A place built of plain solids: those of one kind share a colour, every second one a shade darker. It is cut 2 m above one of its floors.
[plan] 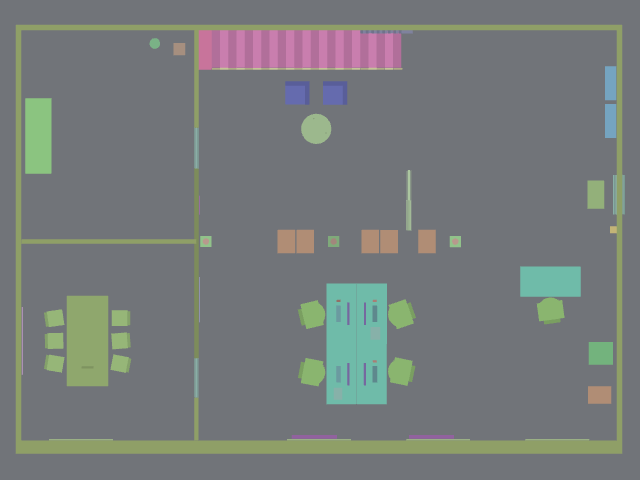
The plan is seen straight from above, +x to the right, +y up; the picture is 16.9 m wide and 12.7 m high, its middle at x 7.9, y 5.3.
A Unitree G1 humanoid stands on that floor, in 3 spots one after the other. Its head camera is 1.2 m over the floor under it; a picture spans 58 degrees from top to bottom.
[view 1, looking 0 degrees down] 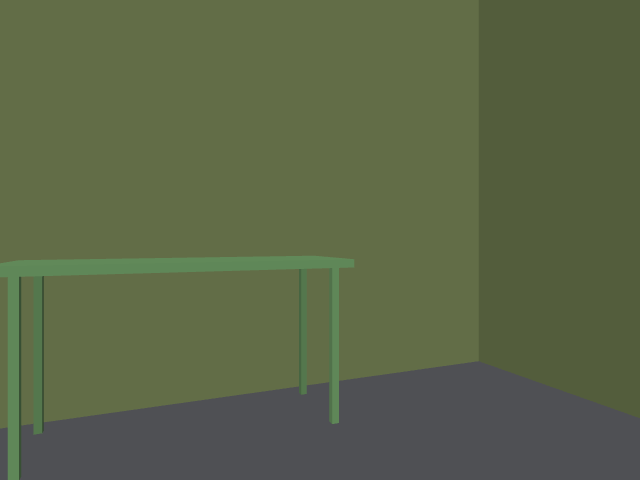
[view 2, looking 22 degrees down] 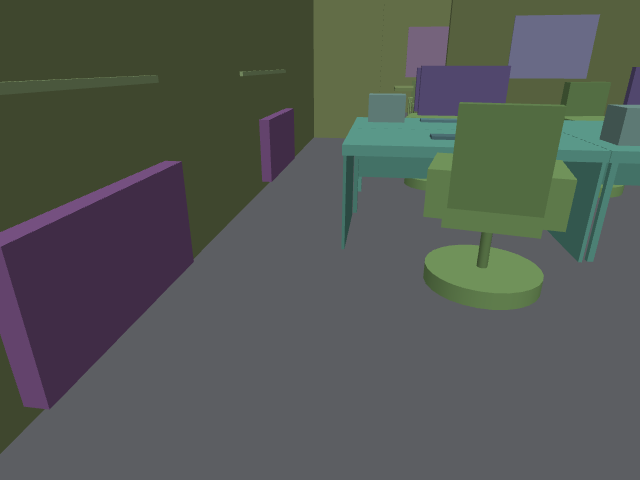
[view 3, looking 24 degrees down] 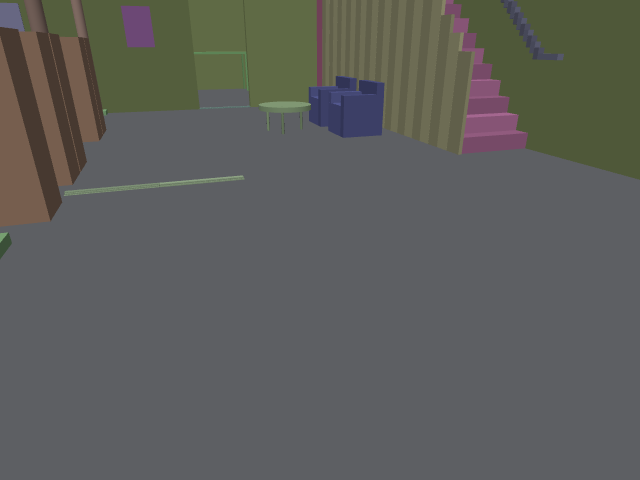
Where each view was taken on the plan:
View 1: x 3.33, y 7.73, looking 157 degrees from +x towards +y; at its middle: wall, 3.62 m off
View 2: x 12.45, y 1.20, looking -172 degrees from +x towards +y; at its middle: ground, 3.20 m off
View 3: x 14.50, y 6.50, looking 161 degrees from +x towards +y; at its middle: ground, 2.95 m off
